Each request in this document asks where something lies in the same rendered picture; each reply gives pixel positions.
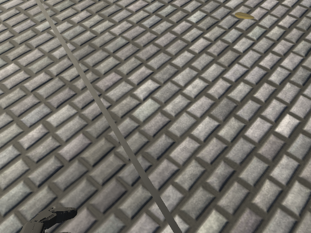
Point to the robot left hand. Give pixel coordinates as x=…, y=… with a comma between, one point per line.
x=48, y=218

